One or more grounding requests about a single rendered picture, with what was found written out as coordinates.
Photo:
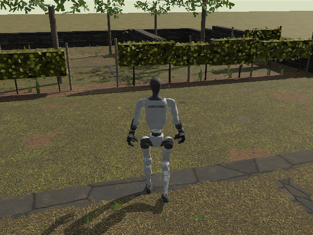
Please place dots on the robot left hand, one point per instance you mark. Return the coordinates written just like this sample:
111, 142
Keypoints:
131, 139

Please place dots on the robot right hand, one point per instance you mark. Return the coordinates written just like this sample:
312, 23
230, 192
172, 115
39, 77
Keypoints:
178, 137

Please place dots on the robot right forearm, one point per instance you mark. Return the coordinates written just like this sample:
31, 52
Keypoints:
180, 128

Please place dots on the robot right thigh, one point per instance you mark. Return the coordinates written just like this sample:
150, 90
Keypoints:
166, 151

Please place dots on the robot left forearm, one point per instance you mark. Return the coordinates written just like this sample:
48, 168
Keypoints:
132, 129

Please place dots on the right robot upper arm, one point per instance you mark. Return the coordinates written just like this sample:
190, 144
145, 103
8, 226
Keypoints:
171, 103

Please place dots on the robot torso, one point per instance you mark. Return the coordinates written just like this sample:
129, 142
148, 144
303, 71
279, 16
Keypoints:
156, 116

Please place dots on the left robot upper arm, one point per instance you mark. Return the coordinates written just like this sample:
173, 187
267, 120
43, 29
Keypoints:
138, 111

